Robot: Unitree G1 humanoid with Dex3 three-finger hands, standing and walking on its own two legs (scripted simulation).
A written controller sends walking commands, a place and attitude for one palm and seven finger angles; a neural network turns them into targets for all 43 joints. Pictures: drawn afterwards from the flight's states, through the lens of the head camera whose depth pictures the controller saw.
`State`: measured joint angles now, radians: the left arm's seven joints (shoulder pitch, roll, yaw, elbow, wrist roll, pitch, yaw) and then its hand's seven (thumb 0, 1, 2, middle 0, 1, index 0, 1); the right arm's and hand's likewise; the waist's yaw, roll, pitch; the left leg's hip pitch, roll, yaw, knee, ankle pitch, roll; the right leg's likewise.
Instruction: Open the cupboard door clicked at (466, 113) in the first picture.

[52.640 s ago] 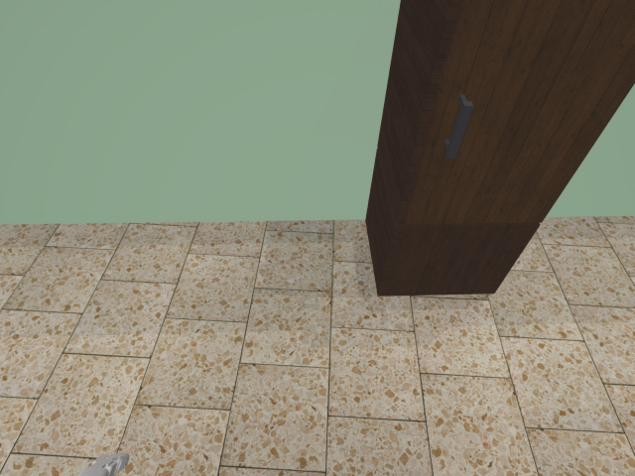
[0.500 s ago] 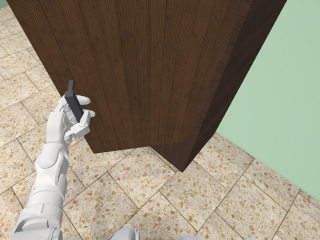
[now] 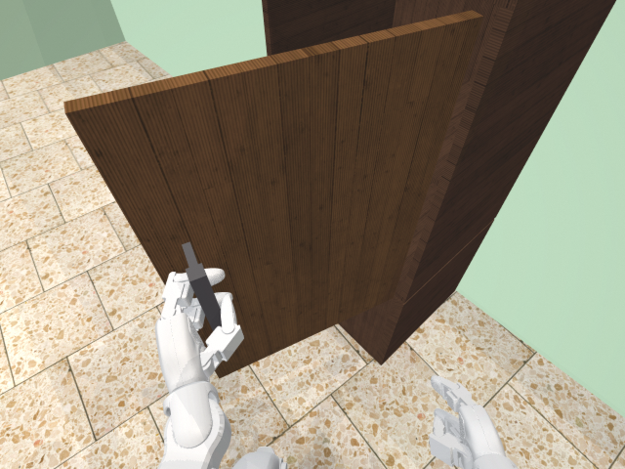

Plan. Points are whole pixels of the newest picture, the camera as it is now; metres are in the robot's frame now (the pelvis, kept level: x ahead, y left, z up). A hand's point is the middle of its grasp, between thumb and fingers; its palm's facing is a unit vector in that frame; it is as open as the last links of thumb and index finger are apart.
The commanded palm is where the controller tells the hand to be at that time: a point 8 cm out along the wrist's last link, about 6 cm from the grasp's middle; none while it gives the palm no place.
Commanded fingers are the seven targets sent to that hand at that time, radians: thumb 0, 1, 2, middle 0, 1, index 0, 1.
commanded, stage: pull the door open along its arc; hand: left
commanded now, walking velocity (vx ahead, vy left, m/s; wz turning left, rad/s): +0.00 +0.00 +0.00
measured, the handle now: (204, 290) +0.32 +0.16 +0.06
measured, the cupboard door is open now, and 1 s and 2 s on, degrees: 74 84 86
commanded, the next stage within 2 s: open thumb and fingers to let go in 0.24 s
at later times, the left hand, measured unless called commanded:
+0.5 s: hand (267, 365) +0.23 +0.07 +0.05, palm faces +0.39 -0.92 +0.00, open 5.9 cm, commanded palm +0.18 +0.11 +0.06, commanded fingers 0.00 0.27 0.63 -0.35 -1.28 -0.35 -1.28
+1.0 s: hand (262, 367) +0.23 +0.07 +0.06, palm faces +0.32 -0.95 +0.00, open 14.0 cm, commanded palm +0.18 +0.10 +0.06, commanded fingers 0.00 -0.50 0.30 -0.20 -0.60 -0.20 -0.60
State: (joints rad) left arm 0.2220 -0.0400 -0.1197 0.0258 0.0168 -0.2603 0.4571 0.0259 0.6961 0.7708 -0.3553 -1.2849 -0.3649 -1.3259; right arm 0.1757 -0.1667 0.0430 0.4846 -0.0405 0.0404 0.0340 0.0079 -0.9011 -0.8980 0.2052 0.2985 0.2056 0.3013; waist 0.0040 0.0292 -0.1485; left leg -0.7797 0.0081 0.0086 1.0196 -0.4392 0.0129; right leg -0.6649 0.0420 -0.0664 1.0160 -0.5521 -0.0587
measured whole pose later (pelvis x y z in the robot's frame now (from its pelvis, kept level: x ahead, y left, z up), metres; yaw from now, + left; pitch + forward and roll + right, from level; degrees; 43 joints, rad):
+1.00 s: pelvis +0.01 -0.01 +0.00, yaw +2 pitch +12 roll +0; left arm 0.46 -0.03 -0.30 -0.12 0.07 -0.29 0.46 0.00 -0.44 0.32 -0.27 -1.01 -0.31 -1.02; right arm 0.21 -0.20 0.04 0.47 -0.05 -0.03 0.01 0.01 -0.90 -0.90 0.20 0.30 0.20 0.30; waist 0.00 0.04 -0.16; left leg -0.78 -0.01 -0.02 1.03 -0.45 0.00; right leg -0.66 0.03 -0.09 1.04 -0.58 -0.07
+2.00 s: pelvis +0.00 +0.02 -0.02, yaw -1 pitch +12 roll -2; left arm 0.70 0.11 -0.27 -0.35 -0.01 -0.34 0.07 -0.01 -0.48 0.31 -0.21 -0.32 -0.24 -0.35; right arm 0.27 -0.20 0.04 0.32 0.00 0.00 0.03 0.01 -0.90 -0.90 0.21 0.30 0.21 0.30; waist -0.01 0.04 -0.15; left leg -0.86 0.00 0.03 1.13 -0.49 0.05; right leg -0.74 0.03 -0.05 1.11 -0.59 -0.03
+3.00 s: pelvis -0.01 +0.03 +0.00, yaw +0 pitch +8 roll -4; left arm 0.79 0.26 0.07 -0.50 -0.27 -0.23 -0.17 -0.01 -0.50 0.30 -0.15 -0.30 -0.15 -0.30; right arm 0.29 -0.21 0.02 0.38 0.07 -0.05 -0.07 0.01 -0.90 -0.90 0.21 0.30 0.20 0.30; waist 0.02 0.06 -0.16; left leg -0.75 0.00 0.00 1.05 -0.45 0.06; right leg -0.59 0.04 -0.07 0.98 -0.53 -0.01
